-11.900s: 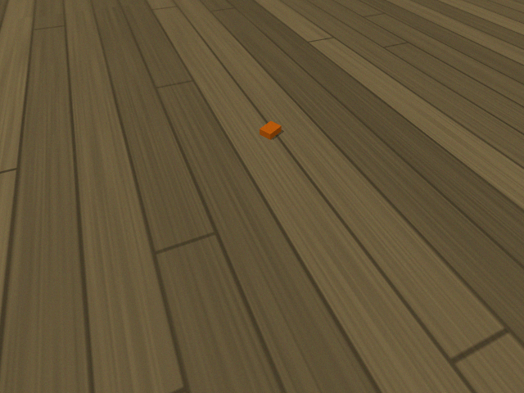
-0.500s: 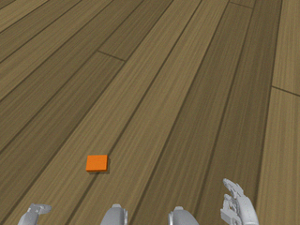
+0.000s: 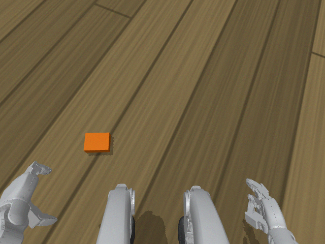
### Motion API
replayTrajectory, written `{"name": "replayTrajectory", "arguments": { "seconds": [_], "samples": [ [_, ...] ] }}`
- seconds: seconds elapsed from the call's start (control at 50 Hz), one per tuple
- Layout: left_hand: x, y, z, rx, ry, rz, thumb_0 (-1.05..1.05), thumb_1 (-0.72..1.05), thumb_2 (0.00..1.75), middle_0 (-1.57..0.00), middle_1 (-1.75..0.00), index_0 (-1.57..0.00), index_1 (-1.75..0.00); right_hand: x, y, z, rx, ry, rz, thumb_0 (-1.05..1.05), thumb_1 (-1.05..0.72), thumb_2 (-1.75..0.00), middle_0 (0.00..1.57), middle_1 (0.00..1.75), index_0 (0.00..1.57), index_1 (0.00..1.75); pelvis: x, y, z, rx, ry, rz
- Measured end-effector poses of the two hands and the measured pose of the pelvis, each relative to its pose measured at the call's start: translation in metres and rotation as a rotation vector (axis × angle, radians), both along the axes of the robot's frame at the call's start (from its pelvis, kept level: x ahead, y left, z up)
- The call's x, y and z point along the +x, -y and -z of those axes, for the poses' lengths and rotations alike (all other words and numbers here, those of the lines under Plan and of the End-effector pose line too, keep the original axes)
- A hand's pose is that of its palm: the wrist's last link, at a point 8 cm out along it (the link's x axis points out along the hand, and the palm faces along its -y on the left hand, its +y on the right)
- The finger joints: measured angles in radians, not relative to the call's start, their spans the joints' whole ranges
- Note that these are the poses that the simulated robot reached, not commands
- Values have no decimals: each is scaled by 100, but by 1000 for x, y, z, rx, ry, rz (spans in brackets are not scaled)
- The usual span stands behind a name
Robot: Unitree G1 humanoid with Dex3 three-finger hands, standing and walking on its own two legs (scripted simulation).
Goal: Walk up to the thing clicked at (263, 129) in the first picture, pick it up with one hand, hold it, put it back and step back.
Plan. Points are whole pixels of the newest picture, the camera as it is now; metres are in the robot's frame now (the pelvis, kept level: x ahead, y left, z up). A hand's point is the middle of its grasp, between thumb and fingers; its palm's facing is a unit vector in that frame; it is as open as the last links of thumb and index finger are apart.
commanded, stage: rise first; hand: left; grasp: from above
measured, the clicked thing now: (97, 142) +0.52 +0.30 -0.54
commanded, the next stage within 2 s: none
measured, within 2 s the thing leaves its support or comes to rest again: neither
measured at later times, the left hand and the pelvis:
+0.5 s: hand (65, 160) +0.37 +0.33 -0.29, palm faces -0.45 -0.16 -0.88, open 14.0 cm; pelvis -0.05 +0.00 -0.17, yaw -5 degrees
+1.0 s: hand (73, 148) +0.44 +0.34 -0.36, palm faces -0.44 -0.01 -0.90, open 13.9 cm; pelvis -0.04 +0.01 -0.22, yaw -7 degrees
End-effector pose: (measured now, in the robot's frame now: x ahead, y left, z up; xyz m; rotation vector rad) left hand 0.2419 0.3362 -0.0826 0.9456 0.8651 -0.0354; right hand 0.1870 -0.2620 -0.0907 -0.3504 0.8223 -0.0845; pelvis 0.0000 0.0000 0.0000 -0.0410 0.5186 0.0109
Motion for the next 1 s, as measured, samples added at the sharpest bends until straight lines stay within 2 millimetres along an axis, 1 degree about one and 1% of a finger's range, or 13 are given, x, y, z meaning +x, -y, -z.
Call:
{"name": "replayTrajectory", "arguments": {
  "seconds": [0.1, 0.2, 0.28, 0.36, 0.42, 0.5, 0.56, 0.64, 0.78, 0.88, 1.0],
  "samples": [
    [39, -5, 38, 102, 41, 110, -1, -56, 99, -14, -101, -13, -103, -20, 8, 61, 8, -99, 18, 1, -94, -91, 21, 30, 20, 30, -10, 2, 45, -4, -55, 8],
    [67, -6, 76, 165, 45, 201, -1, -56, 101, -13, -103, -11, -105, -52, 11, 116, 20, -222, 34, 1, -93, -90, 21, 30, 20, 30, -22, 3, 85, -11, -79, 19],
    [88, -5, 103, 204, 52, 299, -1, -55, 102, -11, -105, -10, -106, -84, 12, 149, 16, -319, 50, 1, -91, -90, 21, 30, 20, 30, -32, 4, 114, -20, -79, 28],
    [108, -3, 125, 232, 86, 386, -1, -54, 104, -9, -105, -8, -107, -116, 14, 171, -1, -400, 74, 1, -89, -89, 21, 30, 20, 30, -40, 2, 139, -35, -71, 36],
    [123, -2, 138, 256, 123, 437, -1, -53, 104, -8, -105, -7, -106, -138, 14, 181, -16, -451, 98, 1, -88, -89, 21, 30, 20, 30, -45, -1, 154, -48, -63, 42],
    [138, -3, 152, 296, 149, 484, -1, -52, 104, -7, -104, -6, -105, -161, 14, 189, -38, -507, 128, 1, -87, -89, 21, 30, 20, 30, -48, -5, 169, -64, -55, 47],
    [147, -5, 162, 327, 154, 509, -1, -52, 104, -7, -102, -6, -104, -174, 13, 192, -50, -544, 145, 0, -87, -89, 21, 30, 20, 30, -49, -8, 178, -73, -54, 49],
    [157, -5, 176, 356, 148, 540, -1, -51, 104, -7, -100, -6, -102, -186, 11, 196, -63, -586, 155, 0, -87, -89, 21, 30, 20, 30, -49, -10, 187, -82, -54, 49],
    [176, -1, 196, 380, 148, 595, -1, -50, 101, -9, -96, -8, -98, -193, 9, 204, -83, -627, 151, 0, -88, -89, 21, 30, 20, 30, -48, -13, 202, -96, -52, 52],
    [187, 0, 208, 397, 152, 621, 0, -49, 99, -11, -94, -10, -96, -192, 8, 211, -93, -649, 136, 0, -89, -89, 21, 30, 20, 30, -46, -12, 211, -102, -53, 57],
    [199, -1, 220, 406, 160, 597, 0, -48, 98, -11, -95, -11, -96, -188, 7, 219, -96, -672, 107, 0, -90, -90, 21, 30, 20, 30, -42, -11, 219, -103, -59, 64]
  ]
}}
